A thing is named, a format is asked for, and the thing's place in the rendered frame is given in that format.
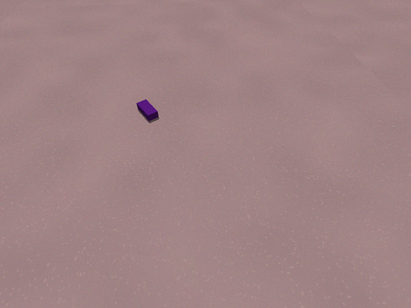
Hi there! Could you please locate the carton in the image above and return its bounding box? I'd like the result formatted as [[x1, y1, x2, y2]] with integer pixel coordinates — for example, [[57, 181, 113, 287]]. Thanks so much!
[[137, 99, 159, 121]]

